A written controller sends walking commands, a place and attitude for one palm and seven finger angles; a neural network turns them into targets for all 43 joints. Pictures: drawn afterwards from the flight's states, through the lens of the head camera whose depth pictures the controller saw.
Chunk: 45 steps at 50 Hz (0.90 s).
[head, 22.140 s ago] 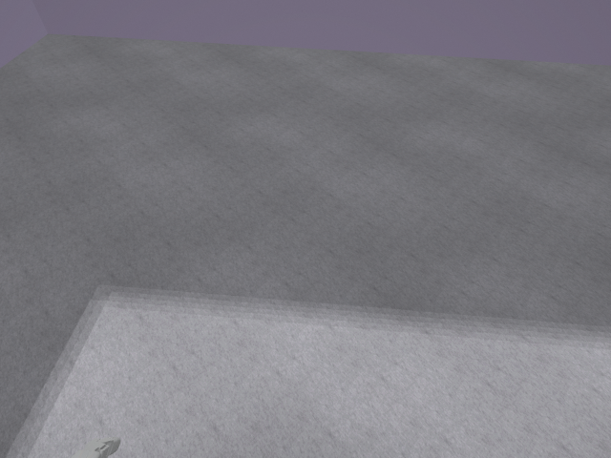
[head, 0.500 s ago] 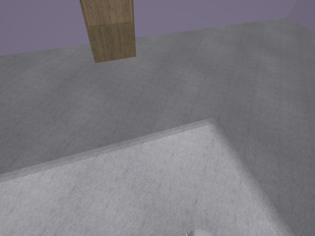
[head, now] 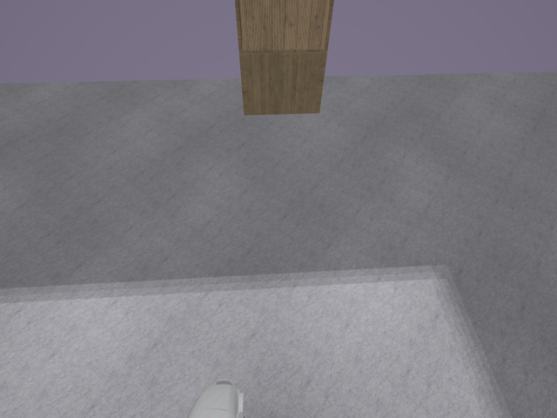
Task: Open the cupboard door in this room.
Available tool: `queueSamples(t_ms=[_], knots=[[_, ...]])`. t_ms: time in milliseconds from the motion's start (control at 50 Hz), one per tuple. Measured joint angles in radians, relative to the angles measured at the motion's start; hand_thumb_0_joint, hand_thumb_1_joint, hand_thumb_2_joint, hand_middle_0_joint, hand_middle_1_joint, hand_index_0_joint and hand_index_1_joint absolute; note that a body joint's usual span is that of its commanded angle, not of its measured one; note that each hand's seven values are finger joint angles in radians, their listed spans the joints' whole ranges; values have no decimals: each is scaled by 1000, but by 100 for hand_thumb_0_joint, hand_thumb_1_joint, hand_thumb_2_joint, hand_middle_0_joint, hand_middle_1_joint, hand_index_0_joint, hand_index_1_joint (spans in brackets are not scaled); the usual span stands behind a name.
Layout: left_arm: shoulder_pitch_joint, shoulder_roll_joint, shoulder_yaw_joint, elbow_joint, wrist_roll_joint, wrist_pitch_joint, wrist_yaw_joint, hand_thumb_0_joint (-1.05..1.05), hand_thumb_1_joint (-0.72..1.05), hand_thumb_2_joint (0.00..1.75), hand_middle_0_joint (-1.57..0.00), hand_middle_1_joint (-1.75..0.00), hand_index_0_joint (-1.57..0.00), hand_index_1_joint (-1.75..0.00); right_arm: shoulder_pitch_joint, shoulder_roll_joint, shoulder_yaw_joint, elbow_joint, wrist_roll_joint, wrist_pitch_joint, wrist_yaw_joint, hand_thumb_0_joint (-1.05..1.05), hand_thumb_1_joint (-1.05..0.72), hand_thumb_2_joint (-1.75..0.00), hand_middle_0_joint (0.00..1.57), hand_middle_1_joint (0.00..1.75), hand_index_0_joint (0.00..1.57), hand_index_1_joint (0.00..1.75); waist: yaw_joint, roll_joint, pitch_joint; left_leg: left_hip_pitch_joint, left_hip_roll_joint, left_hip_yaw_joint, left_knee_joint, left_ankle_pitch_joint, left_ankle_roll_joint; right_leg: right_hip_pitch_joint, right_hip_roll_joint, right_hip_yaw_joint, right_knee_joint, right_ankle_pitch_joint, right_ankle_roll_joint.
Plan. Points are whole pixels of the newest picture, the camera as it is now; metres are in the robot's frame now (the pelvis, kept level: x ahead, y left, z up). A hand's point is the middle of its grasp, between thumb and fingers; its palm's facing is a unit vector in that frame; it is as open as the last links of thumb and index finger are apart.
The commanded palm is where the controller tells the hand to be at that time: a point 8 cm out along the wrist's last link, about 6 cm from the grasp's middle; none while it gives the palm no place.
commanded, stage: turn or walk to find it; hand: left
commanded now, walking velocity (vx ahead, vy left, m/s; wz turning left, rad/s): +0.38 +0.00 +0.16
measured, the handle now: out of the picture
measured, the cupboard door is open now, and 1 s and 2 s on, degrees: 0 0 0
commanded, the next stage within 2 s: stand and wait in 1.38 s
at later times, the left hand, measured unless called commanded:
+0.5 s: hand (175, 309) +0.31 +0.23 -0.16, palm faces +0.07 -0.98 -0.18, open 7.4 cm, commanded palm none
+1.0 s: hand (215, 272) +0.40 +0.17 -0.17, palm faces +0.16 -0.96 -0.22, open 7.3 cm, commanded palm none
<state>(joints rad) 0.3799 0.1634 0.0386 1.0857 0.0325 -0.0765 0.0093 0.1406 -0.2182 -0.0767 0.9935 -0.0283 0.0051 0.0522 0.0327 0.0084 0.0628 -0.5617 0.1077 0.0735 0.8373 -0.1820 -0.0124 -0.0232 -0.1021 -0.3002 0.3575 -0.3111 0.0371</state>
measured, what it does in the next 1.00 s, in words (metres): walks ahead: left foot, then right foot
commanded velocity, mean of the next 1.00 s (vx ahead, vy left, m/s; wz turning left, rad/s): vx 0.38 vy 0.00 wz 0.08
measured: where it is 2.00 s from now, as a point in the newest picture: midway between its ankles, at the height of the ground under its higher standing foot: (277, 257)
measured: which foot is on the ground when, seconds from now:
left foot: up 0.00-0.08, down 0.10-0.68, up 0.70-1.00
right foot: down 0.00-0.10, up 0.12-0.64, down 0.66-1.00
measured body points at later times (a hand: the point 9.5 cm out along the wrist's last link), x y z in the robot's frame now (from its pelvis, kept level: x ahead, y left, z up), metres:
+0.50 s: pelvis +0.22 +0.04 +0.00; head +0.22 +0.05 +0.45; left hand +0.31 +0.28 -0.14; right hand +0.21 -0.20 -0.15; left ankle +0.15 +0.12 -0.74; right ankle +0.33 -0.10 -0.68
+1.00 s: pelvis +0.44 -0.01 +0.00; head +0.46 -0.02 +0.45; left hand +0.39 +0.22 -0.15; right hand +0.53 -0.24 -0.15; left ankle +0.51 +0.15 -0.68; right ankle +0.41 -0.10 -0.74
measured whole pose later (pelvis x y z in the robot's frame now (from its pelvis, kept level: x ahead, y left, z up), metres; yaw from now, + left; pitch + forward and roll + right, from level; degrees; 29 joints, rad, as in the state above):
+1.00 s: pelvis +0.44 -0.01 +0.00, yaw +5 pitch +0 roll +0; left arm 0.33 0.17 0.05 1.12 0.02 -0.08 0.01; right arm 0.17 -0.20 -0.08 1.04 -0.03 -0.02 0.03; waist 0.02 0.03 0.04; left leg -0.58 0.14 0.06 0.91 -0.17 -0.04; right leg -0.10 -0.03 -0.20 0.36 -0.25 -0.03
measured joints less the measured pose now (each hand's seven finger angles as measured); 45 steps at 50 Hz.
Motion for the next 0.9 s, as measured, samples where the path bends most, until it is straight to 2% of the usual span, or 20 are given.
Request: queueSamples(t_ms=[80,100,120,140,180,200,240,280,340,440,540,640,660,680,700,740,760,820,900], knots=[[55,4,-3,40,-2,9,-2,0,91,90,-20,-30,-20,-30,-50,17,17,-10,-2,-17,1,1,-91,-90,19,30,20,30,36,-18,22,89,-28,45,-190,-35,32,57,-25,-20,44,-79,44],[73,3,-5,51,-5,13,-4,0,91,90,-20,-30,-20,-30,-56,19,22,-17,-4,-29,0,1,-91,-90,19,30,20,30,39,-22,22,130,-42,58,-241,-31,42,50,-43,-17,104,-116,51],[81,2,-4,63,-9,22,-7,0,91,90,-20,-30,-20,-30,-64,23,23,-22,-7,-44,-4,1,-91,-90,19,30,20,30,34,-27,27,140,-51,65,-239,7,58,17,-69,-3,216,-149,43],[74,3,-5,72,-13,34,-10,1,91,90,-20,-30,-20,-30,-70,30,24,-25,-6,-57,-11,1,-91,-90,19,30,20,30,30,-33,39,140,-60,69,-199,-9,72,-40,-80,51,372,-178,28],[49,5,-7,75,-18,53,-11,1,91,90,-20,-30,-19,-30,-67,42,30,-22,3,-70,-23,0,-91,-90,19,30,20,30,33,-32,46,172,-64,77,-178,-61,86,-178,-59,157,663,-196,3],[33,6,-5,73,-17,57,-13,1,91,90,-20,-30,-19,-30,-58,48,32,-17,5,-71,-28,0,-91,-90,20,30,20,30,32,-31,44,200,-67,81,-198,-73,88,-242,-50,183,757,-173,-4],[-9,12,1,61,-11,57,-17,1,91,90,-20,-30,-19,-30,-27,61,35,-1,6,-76,-37,0,-91,-90,20,30,20,30,22,-30,35,262,-77,83,-265,-64,78,-346,-49,203,829,-111,-9],[-51,17,8,34,-7,56,-18,1,91,90,-20,-29,-19,-30,10,62,11,2,22,-91,-56,-2,-94,-90,20,30,21,30,8,-33,20,319,-95,82,-338,-51,84,-429,-54,217,820,-50,-8],[-111,24,18,-12,-2,58,-19,1,91,90,-20,-29,-19,-30,66,43,6,23,16,-90,-59,-3,-95,-90,20,30,21,30,-5,-42,-9,393,-119,78,-427,-39,87,-524,-61,229,784,50,3],[-203,31,26,-69,-3,66,-28,0,91,90,-20,-29,-19,-29,162,42,9,74,14,-81,-58,-2,-94,-90,20,30,20,30,-21,-52,-35,496,-142,68,-523,-50,76,-599,-63,235,690,155,23],[-273,32,25,-98,-7,72,-35,0,91,90,-20,-29,-19,-30,238,60,14,108,7,-79,-60,0,-92,-90,20,30,20,30,-57,-43,-24,575,-139,60,-555,-98,48,-567,-52,224,480,171,15],[-310,25,18,-117,-9,54,-42,0,91,90,-20,-29,-19,-30,292,72,17,143,0,-68,-58,0,-91,-90,20,30,20,30,-90,-9,1,616,-97,56,-477,-215,-2,-447,-7,192,258,133,-27],[-310,26,15,-123,-7,38,-43,0,91,90,-20,-29,-19,-30,306,77,18,152,2,-65,-56,0,-91,-90,20,30,20,30,-89,-6,4,599,-84,50,-402,-258,-7,-405,3,183,211,157,-40],[-314,22,15,-123,-3,20,-40,0,91,90,-20,-29,-19,-30,303,78,19,164,7,-58,-52,0,-91,-90,20,30,20,30,-83,5,15,548,-62,39,-264,-283,2,-403,14,172,234,169,-56],[-314,17,12,-123,-6,5,-36,0,91,90,-20,-29,-19,-30,291,77,20,168,12,-47,-49,1,-91,-90,20,30,20,30,-81,14,30,476,-56,3,-84,-297,14,-402,20,161,272,142,-70],[-295,6,7,-113,-12,-4,-31,0,91,90,-20,-29,-19,-30,260,71,18,167,15,-31,-45,1,-91,-90,20,30,20,30,-73,20,44,332,-62,-46,219,-277,30,-369,29,148,285,90,-85],[-278,0,5,-104,-14,-3,-28,0,91,90,-20,-29,-19,-30,241,66,15,161,13,-27,-44,1,-91,-90,20,30,20,30,-69,22,45,269,-58,-52,311,-236,32,-344,35,143,265,80,-88],[-218,-12,20,-68,-21,2,-5,-1,93,90,-20,-30,-20,-30,182,49,7,129,4,-24,-41,1,-91,-90,20,30,20,30,-60,26,32,119,-23,-53,381,-124,19,-265,53,130,175,88,-85],[-136,6,24,-18,-12,2,0,-1,95,90,-20,-30,-20,-30,113,34,0,82,-3,-22,-35,1,-91,-90,19,30,20,30,-45,22,-3,7,16,-39,282,-48,-8,-178,67,116,78,86,-86]])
